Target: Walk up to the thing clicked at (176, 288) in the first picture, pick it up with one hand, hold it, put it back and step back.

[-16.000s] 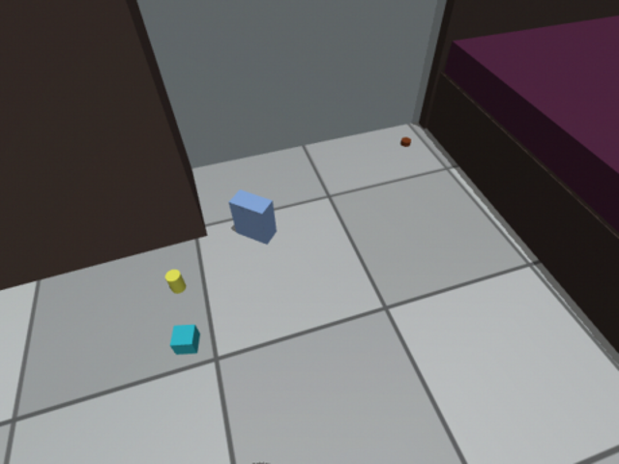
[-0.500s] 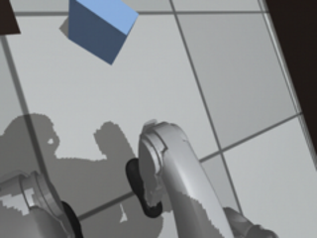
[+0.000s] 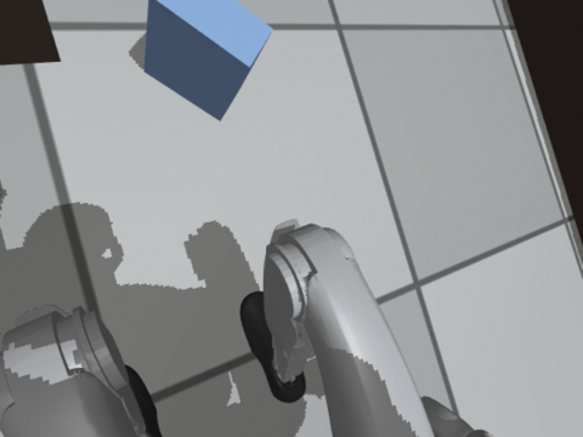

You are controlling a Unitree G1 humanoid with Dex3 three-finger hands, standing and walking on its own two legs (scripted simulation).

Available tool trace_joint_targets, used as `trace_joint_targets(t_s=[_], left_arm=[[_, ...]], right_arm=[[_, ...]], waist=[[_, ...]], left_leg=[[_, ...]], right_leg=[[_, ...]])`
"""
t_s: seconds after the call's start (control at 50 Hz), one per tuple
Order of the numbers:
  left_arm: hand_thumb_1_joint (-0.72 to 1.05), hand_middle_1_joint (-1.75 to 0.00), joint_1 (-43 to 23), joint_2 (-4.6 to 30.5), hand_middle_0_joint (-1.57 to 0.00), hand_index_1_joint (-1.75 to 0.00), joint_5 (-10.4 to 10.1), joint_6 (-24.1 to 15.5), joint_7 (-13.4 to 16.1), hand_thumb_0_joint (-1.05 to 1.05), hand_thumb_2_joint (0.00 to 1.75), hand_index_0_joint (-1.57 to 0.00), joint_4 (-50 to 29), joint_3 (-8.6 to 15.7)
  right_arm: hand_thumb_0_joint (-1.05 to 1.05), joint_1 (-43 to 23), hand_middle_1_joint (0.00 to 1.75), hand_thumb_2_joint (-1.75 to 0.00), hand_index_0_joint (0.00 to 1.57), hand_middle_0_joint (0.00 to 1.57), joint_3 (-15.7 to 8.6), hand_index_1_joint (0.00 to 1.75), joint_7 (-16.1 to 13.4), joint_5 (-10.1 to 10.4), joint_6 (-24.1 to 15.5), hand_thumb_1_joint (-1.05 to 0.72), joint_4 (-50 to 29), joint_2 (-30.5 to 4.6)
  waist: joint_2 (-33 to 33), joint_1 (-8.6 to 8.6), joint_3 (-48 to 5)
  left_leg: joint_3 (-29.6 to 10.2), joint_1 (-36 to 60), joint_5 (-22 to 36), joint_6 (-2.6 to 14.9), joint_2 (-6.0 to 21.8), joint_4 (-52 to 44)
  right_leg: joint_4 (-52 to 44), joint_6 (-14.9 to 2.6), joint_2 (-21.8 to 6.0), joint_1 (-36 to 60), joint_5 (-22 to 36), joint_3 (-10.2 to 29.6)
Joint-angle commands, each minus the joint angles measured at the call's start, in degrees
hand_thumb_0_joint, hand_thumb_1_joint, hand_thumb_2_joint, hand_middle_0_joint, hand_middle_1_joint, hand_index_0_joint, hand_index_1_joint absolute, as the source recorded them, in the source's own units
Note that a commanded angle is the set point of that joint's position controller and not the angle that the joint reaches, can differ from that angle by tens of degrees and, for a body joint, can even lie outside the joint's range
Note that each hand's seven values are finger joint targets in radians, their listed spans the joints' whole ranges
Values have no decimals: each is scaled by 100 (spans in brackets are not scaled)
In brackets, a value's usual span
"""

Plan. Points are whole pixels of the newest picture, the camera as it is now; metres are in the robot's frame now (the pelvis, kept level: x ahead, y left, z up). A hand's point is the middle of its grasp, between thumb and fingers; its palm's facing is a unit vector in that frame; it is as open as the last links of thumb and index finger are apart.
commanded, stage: close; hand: left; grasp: from above
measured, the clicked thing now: out of the picture +0.46 +0.28 -0.26
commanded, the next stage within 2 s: settle in 0.62 s
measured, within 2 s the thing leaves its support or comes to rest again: leaves its support in 1.00 s
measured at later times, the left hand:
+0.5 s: hand out of the picture +0.44 +0.27 -0.24, palm faces -0.44 -0.11 -0.89, open 7.7 cm
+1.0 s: hand out of the picture +0.45 +0.26 -0.23, palm faces -0.42 -0.15 -0.90, open 7.5 cm
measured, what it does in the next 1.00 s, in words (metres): stands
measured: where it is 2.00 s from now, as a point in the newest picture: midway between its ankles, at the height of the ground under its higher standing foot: (217, 403)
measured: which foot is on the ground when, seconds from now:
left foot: down 0.00-1.00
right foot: down 0.00-1.00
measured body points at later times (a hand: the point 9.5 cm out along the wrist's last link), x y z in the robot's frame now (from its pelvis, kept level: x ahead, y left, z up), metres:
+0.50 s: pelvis +0.00 +0.00 +0.00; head +0.26 +0.11 +0.35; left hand +0.46 +0.27 -0.19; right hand +0.03 -0.25 -0.05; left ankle +0.06 +0.12 -0.27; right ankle +0.11 -0.12 -0.27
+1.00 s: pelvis +0.00 +0.00 +0.01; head +0.26 +0.11 +0.35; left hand +0.46 +0.27 -0.18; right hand +0.03 -0.25 -0.06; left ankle +0.06 +0.12 -0.27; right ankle +0.11 -0.12 -0.27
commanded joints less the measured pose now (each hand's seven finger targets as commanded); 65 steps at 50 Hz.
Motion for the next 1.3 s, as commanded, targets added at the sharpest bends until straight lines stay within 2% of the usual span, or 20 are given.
trace_joint_targets(t_s=[0.0,0.12,0.16,0.2,0.42,0.68,0.78,0.84,0.88,0.92,0.96,1.0,1.06,1.12,1.14,1.2,1.22,1.24,1.26,1.28], left_arm=[[38,-66,-1425,632,-68,-59,26,-115,269,0,43,-75,-201,-134],[42,-61,-1628,825,-75,-56,119,-81,529,0,44,-80,-341,-207],[45,-60,-1547,572,-78,-56,22,-18,551,0,47,-82,-281,-367],[47,-59,-1711,724,-81,-56,-19,18,603,0,50,-85,-340,-304],[43,-53,-1633,732,-82,-51,-252,157,521,0,46,-84,-196,-300],[46,-49,-1578,723,-86,-48,-234,134,424,0,46,-87,-249,-330],[59,-61,-1597,691,-99,-59,-222,177,421,0,59,-100,-310,-333],[62,-62,-1834,931,-100,-59,-244,190,454,0,57,-103,-835,-114],[63,-63,-1652,656,-99,-60,-244,259,391,0,57,-103,-473,-276],[64,-67,-1720,804,-99,-63,-193,283,383,0,57,-103,-699,-153],[67,-67,-1791,1262,-102,-64,-154,298,442,0,60,-105,-1300,271],[71,-68,-1579,966,-104,-65,-74,357,419,0,64,-108,-1369,265],[75,-70,-1308,841,-106,-66,-41,501,253,0,62,-110,-1098,303],[73,-69,-1255,601,-105,-65,-276,621,49,0,64,-108,-1691,378],[70,-69,-1237,181,-103,-66,-382,643,-59,0,65,-107,-1819,111],[60,-65,-1118,-104,-96,-62,-441,697,-410,0,56,-100,-1967,-182],[59,-66,-1085,221,-93,-61,-505,721,-459,0,53,-97,-1962,86],[57,-65,-1073,140,-92,-61,-534,720,-578,0,55,-96,-1985,24],[55,-63,-1191,-323,-91,-59,-629,693,-726,0,53,-95,-2084,-276],[54,-65,-1208,22,-89,-60,-658,674,-758,0,52,-93,-2187,-33]], right_arm=[[0,1147,30,-90,20,20,-417,30,-6,-37,-77,-89,46,-1760],[0,995,30,-90,20,20,-407,30,-78,-37,-144,-90,8,-1844],[0,957,30,-90,20,20,-384,30,-34,-76,-199,-90,9,-1843],[0,1020,30,-90,20,20,-380,30,-32,-50,-210,-90,21,-1900],[0,972,30,-90,20,20,-332,30,40,-4,-324,-90,-31,-1921],[0,1060,30,-90,20,20,-333,30,47,10,-311,-90,-38,-1933],[0,1050,30,-90,20,20,-363,30,43,39,-290,-91,-32,-1911],[0,1156,30,-90,20,20,-405,30,50,52,-281,-91,19,-1900],[0,1127,30,-90,20,20,-365,30,82,24,-287,-91,-7,-1813],[0,1124,30,-90,20,20,-428,30,87,43,-291,-91,17,-1820],[0,1139,30,-90,20,20,-565,30,79,119,-228,-92,95,-1810],[0,1070,30,-90,20,20,-620,30,128,119,-211,-91,108,-1761],[0,1067,30,-90,20,20,-779,30,159,185,-100,-91,121,-1711],[0,1225,30,-90,20,20,-988,30,154,285,16,-91,230,-1657],[0,1130,30,-90,20,20,-1098,30,135,374,56,-91,215,-1668],[0,1267,30,-90,20,20,-1196,30,50,520,211,-91,169,-1588],[0,1395,30,-90,20,20,-1188,30,-4,551,281,-91,283,-1522],[0,1438,30,-90,20,20,-1235,30,-38,569,349,-91,301,-1495],[0,1439,30,-90,20,20,-1281,30,-52,573,403,-91,215,-1465],[0,1529,30,-90,20,20,-1263,30,-111,593,462,-91,301,-1412]], waist=[[2097,-467,-3289],[2204,-415,-3299],[2069,-502,-3201],[2046,-523,-3279],[2043,-462,-3174],[2129,-483,-3264],[2300,-435,-3344],[2615,-263,-3881],[2419,-433,-3549],[2619,-355,-3678],[3240,-38,-4279],[3308,-35,-4381],[3097,-6,-4017],[3196,175,-4426],[3171,194,-4464],[2524,210,-4504],[2319,270,-4664],[2161,237,-4553],[1880,143,-4486],[1698,214,-4608]], left_leg=[[424,2444,1090,-1,-97,-1522],[412,2456,840,-27,-82,-1584],[400,2385,896,-23,-77,-1508],[380,2395,955,-15,-64,-1526],[362,2334,866,-9,-57,-1550],[356,2410,924,-22,-61,-1594],[323,2554,1018,-59,-44,-1641],[388,2801,1387,-67,-55,-1632],[403,2622,1222,-48,-57,-1574],[406,2790,1241,-74,-60,-1633],[409,3216,1428,-155,-42,-1773],[392,3340,1517,-185,-59,-1810],[543,2919,1347,-124,-110,-1798],[602,3098,1409,-105,-133,-1982],[596,3062,1245,-95,-128,-2084],[753,2601,1227,45,-167,-1954],[755,2492,1229,75,-184,-1950],[791,2318,1248,93,-203,-1922],[811,2207,1247,131,-219,-1874],[816,2183,1276,147,-220,-1893]], right_leg=[[-1203,-248,359,2042,1215,-555],[-1305,-260,370,1976,999,-540],[-1307,-232,361,2028,1079,-560],[-1356,-226,385,2106,1150,-558],[-1396,-216,375,2114,1088,-540],[-1371,-226,394,2210,1190,-550],[-1334,-247,398,2209,1298,-541],[-1311,-259,397,2413,1571,-520],[-1298,-237,394,2335,1484,-524],[-1263,-262,373,2253,1473,-523],[-1159,-331,322,2296,1570,-459],[-1045,-349,307,2027,1594,-527],[-1119,-339,323,1835,1461,-447],[-1249,-370,263,1810,1432,-372],[-1289,-395,268,1682,1283,-356],[-1548,-358,311,1975,1233,-145],[-1586,-335,284,2080,1233,-116],[-1596,-334,281,2208,1203,-31],[-1695,-304,290,2300,1170,25],[-1776,-285,282,2477,1166,49]])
